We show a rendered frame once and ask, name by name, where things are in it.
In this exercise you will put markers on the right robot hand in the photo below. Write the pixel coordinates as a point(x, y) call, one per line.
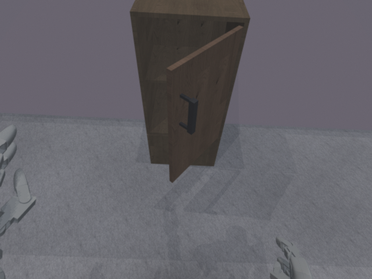
point(296, 268)

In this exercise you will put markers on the cupboard door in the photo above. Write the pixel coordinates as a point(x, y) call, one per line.
point(206, 76)

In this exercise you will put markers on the left robot hand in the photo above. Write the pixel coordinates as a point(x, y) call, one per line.
point(17, 206)

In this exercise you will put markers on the handle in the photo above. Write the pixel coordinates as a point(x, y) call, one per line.
point(192, 113)

